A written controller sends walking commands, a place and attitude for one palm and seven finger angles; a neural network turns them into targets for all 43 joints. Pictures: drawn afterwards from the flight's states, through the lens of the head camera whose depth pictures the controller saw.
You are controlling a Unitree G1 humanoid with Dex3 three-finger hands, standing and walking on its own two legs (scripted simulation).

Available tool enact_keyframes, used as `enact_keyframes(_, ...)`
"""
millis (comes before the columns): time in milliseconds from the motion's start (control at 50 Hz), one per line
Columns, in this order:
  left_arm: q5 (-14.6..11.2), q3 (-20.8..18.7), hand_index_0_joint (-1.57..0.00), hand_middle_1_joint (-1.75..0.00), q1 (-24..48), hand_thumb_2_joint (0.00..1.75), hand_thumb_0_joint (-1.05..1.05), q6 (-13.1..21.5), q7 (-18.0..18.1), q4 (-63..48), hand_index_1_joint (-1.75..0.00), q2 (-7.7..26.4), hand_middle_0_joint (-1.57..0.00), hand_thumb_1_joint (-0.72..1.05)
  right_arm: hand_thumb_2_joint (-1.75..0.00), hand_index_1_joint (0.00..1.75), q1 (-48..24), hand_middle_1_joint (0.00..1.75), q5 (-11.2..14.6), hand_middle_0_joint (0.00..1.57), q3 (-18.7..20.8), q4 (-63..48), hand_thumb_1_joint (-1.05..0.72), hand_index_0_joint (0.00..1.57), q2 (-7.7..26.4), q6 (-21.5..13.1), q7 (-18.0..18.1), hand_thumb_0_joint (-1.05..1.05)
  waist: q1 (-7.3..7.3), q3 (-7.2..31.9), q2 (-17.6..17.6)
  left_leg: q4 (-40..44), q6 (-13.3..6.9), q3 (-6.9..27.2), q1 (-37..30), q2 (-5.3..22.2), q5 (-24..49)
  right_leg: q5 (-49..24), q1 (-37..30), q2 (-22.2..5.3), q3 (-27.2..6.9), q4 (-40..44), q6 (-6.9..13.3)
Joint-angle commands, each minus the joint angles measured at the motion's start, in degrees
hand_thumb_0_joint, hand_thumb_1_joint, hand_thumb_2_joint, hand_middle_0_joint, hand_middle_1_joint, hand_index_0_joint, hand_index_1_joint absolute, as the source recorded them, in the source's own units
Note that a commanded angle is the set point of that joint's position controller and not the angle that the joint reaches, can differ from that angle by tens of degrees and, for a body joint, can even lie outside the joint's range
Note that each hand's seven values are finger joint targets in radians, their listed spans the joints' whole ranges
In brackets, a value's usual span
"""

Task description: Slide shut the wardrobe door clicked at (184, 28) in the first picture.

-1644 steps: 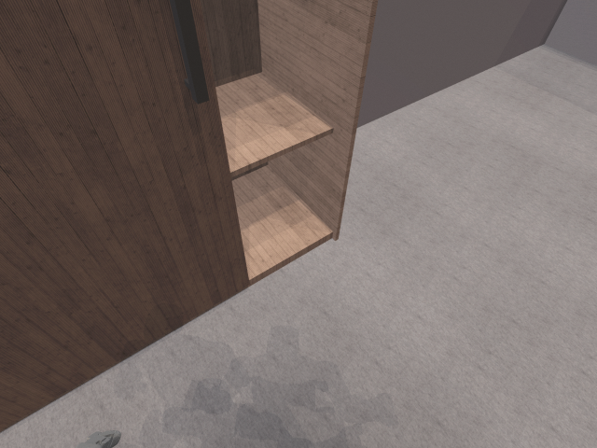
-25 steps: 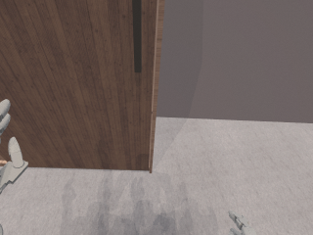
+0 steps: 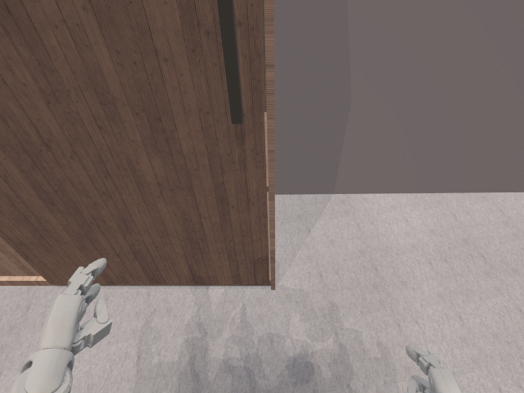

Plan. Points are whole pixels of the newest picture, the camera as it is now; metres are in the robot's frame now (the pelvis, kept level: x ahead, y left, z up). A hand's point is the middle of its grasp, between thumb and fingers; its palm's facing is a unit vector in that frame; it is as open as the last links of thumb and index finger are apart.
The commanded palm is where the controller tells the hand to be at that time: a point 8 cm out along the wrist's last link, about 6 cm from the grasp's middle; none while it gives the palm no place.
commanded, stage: let the arm hang, fingers relaxed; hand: left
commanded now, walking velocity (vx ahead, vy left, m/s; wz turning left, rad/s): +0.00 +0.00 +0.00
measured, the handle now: (231, 43) +0.64 +0.10 +0.26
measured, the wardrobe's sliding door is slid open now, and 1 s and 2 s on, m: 0.00 0.00 0.00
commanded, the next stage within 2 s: look to check the result in 0.98 s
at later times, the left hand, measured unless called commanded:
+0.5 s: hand out of the picture -0.06 +0.20 -0.16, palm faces +0.00 -0.97 -0.24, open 7.3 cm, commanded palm none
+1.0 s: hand out of the picture +0.05 +0.18 -0.16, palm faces -0.02 -0.98 -0.21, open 7.3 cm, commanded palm none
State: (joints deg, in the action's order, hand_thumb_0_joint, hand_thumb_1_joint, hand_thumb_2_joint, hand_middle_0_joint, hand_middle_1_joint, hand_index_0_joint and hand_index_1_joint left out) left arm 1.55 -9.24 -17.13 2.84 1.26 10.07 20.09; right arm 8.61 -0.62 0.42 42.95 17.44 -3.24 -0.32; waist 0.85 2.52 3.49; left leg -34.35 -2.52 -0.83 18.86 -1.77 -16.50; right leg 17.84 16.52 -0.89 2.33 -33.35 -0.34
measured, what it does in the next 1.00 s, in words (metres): stands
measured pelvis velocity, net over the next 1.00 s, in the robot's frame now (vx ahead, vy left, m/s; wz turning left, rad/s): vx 0.00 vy -0.01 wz -0.02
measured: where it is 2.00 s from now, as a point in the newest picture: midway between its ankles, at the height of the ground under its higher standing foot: outside the picture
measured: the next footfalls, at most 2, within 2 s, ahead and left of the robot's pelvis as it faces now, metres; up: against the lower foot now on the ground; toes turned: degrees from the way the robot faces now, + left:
none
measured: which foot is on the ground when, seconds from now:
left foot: down 0.00-1.00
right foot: down 0.00-1.00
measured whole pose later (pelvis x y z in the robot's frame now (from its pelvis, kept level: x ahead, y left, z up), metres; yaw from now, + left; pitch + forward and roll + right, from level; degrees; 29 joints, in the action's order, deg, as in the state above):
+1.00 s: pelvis +0.00 -0.01 +0.02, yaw -1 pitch -1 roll +0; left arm 1.0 -0.5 -9.7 0.6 0.6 65.0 11.0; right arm 12.4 -1.4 0.1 63.9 12.5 -0.4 1.3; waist -0.6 -2.4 0.3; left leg -22.3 -1.9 -1.4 10.5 -1.3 -10.9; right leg 12.2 8.8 -0.2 1.6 -21.9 0.3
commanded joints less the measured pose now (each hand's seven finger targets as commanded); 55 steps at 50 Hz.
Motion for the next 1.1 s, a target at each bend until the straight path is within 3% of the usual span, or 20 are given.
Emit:
enact_keyframes(0,0.49,4.46,-0.2,-0.3,2.48,0.9,0.0,-2.54,-1.21,16.04,-0.3,4.04,-0.2,0.9,-0.9,0.3,0.35,0.3,-0.62,0.2,2.59,-2.17,-0.9,0.2,7.3,0.89,0.47,0.0,-1.57,1.02,-14.98,3.1,-0.73,6.9,-2.12,5.78,12.92,-13.03,-0.63,-6.9,-7.27,5.92,4.15)
enact_keyframes(80,-0.17,6.61,-0.2,-0.3,6.05,0.9,0.0,-3.32,-0.72,29.99,-0.3,3.37,-0.2,0.9,-0.9,0.3,-0.17,0.3,-1.12,0.2,1.08,3.02,-0.9,0.2,6.01,2.66,0.58,0.0,-1.3,-3.59,-2.36,10.67,-0.66,8.34,-1.77,6.18,5.68,-1.27,-0.63,-4.62,-7.45,9.41,3.37)
enact_keyframes(120,-0.41,7.3,-0.2,-0.3,4.68,0.9,0.0,-3.52,-0.63,35.89,-0.3,1.8,-0.2,0.9,-0.9,0.3,1.08,0.3,-1.04,0.2,0.39,5.84,-0.9,0.2,4.35,3.05,0.8,0.0,-0.95,-4.69,1.55,13.97,-0.72,9.2,0.34,6.62,-0.32,1.6,-2.55,-3.71,-6.7,10.79,2.76)
enact_keyframes(180,-0.54,6.84,-0.2,-0.3,1.94,0.9,0.0,-3.05,-0.53,42.52,-0.3,-0.02,-0.2,0.9,-0.9,0.3,3.4,0.3,-1.08,0.2,0.54,9.2,-0.9,0.2,2.63,3.17,1.42,0.0,-0.63,-2.93,5.28,14.57,-0.46,7.99,-0.21,5.82,-3.89,1.13,-4.88,-4.1,-7.04,13.15,3.45)
enact_keyframes(240,-0.87,7.22,-0.2,-0.3,1.17,0.9,0.0,-2.55,-0.45,46.65,-0.3,-0.01,-0.2,0.9,-0.9,0.3,6.3,0.3,-0.69,0.2,0.61,12.04,-0.9,0.2,2.01,3.08,1.76,0.0,-0.87,0.13,2.45,13.66,-0.39,7.66,-3.25,6.2,-0.16,-1.43,-6.78,-4.54,-6.78,14.44,3.73)
enact_keyframes(420,-0.98,8.09,-0.2,-0.3,-0.57,0.9,0.0,-2.61,0.14,53.8,-0.3,-2.02,-0.2,0.9,-0.9,0.3,11.03,0.3,-0.29,0.2,0.86,17.79,-0.9,0.2,0.47,3.24,2.4,0.0,-1.14,-5.01,-3.35,15.94,-0.67,7.78,-4.33,7.62,1.4,-2.37,-4.68,-4.07,-4.96,14.95,3.19)
enact_keyframes(660,-0.67,7.69,-0.2,-0.3,0.86,0.9,0.0,-2.51,0.41,54.22,-0.3,-2.46,-0.2,0.9,-0.9,0.3,9.79,0.3,-0.56,0.2,1.17,19.18,-0.9,0.2,-0.57,3.01,2.22,0.0,-1.01,-7.88,-3.69,17.89,-0.62,7.64,-3.43,7.3,-0.59,-1.94,-3.41,-3.89,-5.52,14.86,2.76)
enact_keyframes(820,-0.72,7.16,-0.2,-0.3,3.61,0.9,0.0,-1.83,0.33,53.22,-0.3,-1.07,-0.2,0.9,-0.9,0.3,6.81,0.3,-0.49,0.2,1.32,19.03,-0.9,0.2,1.12,2.28,2.22,0.0,-1.02,-5.04,-2.59,16.63,-0.26,6.78,-7.25,7.51,8.37,-7.59,-5.44,-4.58,-5.82,14.83,2.73)
enact_keyframes(1080,-1.0,6.81,-0.2,-0.3,7.45,0.9,0.0,-1.32,0.02,53.02,-0.3,2.45,-0.2,0.9,-0.9,0.3,3.02,0.3,-0.34,0.2,1.37,19.11,-0.9,0.2,4.94,2.12,2.23,0.0,-1.29,-1.87,-3.16,16.32,0.27,6.09,-11.41,8.23,14.48,-13.67,-8.69,-5.54,-6.07,15.96,2.79)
